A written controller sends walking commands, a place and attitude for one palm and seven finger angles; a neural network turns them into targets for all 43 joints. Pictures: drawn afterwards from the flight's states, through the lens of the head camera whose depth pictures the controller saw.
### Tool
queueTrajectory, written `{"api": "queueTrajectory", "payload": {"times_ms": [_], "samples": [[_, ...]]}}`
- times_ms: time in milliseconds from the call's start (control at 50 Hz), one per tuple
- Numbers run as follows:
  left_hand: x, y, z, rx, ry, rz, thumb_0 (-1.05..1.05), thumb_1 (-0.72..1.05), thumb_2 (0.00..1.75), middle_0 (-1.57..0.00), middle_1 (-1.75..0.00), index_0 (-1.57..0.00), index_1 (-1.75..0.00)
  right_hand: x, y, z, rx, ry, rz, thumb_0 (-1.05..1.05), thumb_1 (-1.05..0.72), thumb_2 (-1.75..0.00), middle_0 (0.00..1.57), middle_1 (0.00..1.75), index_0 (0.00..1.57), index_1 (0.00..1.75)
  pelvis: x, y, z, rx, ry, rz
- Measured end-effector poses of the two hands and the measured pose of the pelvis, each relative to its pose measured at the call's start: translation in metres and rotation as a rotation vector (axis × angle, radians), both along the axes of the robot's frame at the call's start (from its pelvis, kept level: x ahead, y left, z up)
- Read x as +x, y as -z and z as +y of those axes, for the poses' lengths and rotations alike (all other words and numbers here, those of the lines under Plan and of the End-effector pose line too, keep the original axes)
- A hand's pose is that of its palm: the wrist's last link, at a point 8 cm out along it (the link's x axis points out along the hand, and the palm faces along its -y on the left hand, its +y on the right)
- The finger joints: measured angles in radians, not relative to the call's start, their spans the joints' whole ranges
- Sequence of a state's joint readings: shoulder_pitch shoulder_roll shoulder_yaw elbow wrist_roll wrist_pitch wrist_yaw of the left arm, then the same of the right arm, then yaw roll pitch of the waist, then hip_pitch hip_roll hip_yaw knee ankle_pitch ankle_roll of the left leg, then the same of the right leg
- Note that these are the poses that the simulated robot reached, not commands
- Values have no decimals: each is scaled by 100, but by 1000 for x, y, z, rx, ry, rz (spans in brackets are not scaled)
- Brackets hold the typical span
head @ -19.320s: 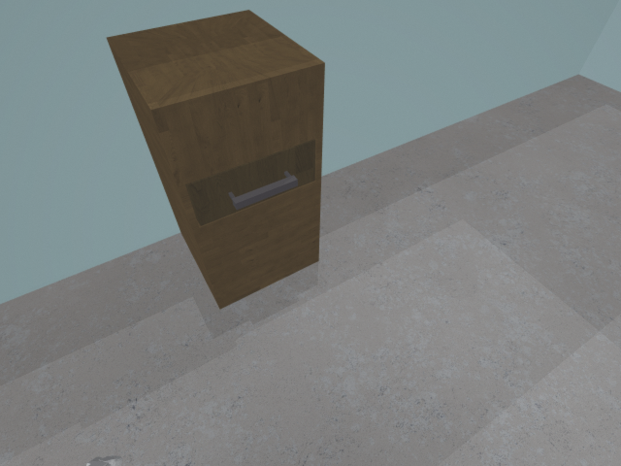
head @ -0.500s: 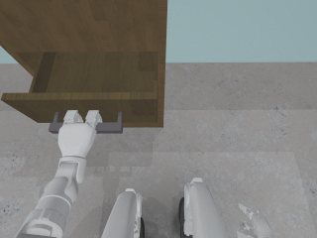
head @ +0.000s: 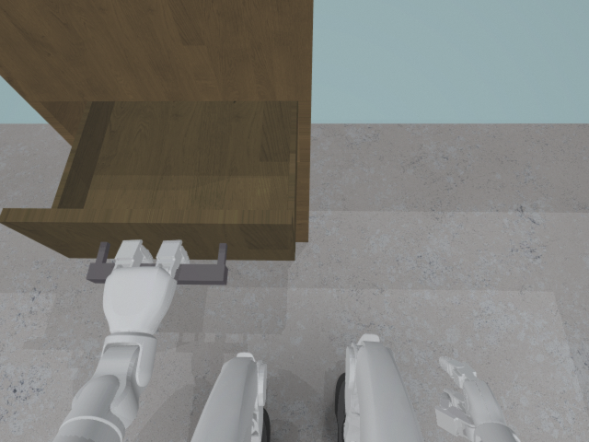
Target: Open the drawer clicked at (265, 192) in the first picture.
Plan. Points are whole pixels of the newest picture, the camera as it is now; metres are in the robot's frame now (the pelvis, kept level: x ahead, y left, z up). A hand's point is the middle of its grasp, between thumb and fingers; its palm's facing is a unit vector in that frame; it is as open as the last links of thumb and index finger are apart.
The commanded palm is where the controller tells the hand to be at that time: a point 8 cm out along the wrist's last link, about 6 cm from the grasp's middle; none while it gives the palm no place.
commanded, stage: pull the drawer open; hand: left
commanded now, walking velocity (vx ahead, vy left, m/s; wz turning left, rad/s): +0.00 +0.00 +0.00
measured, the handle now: (161, 261) +0.36 +0.21 -0.07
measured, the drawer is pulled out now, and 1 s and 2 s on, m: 0.20 0.30 0.29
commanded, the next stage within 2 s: open the thumb to release the handle in 1.10 s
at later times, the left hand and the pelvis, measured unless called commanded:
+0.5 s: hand (151, 338) +0.26 +0.21 -0.08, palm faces -0.10 -0.05 -0.99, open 5.7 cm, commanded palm +0.22 +0.22 -0.04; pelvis +0.00 -0.01 +0.00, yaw +0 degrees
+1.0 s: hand (145, 373) +0.21 +0.21 -0.08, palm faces -0.13 -0.05 -0.99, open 5.8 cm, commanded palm +0.17 +0.22 -0.04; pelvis +0.00 -0.01 -0.01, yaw +1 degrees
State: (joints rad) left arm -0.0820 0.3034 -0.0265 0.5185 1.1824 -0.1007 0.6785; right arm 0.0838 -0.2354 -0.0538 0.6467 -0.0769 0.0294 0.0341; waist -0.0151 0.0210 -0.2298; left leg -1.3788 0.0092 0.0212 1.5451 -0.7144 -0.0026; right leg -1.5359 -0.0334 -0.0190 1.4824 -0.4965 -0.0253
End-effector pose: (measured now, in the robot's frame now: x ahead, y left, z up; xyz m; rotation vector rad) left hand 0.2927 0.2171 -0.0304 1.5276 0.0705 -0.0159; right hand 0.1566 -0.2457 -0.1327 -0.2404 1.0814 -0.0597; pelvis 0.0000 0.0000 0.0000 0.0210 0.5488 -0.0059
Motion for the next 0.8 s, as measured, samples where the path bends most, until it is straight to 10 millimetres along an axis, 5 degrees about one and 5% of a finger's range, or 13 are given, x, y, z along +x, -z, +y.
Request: {"api": "queueTrajectory", "payload": {"times_ms": [800], "samples": [[-83,-4,-1,-6,-29,63,2,68,75,-32,-135,-42,-134,38,7,4,8,-61,-116,1,-90,-90,21,30,21,29,1,11,-13,19,4,-5]]}}
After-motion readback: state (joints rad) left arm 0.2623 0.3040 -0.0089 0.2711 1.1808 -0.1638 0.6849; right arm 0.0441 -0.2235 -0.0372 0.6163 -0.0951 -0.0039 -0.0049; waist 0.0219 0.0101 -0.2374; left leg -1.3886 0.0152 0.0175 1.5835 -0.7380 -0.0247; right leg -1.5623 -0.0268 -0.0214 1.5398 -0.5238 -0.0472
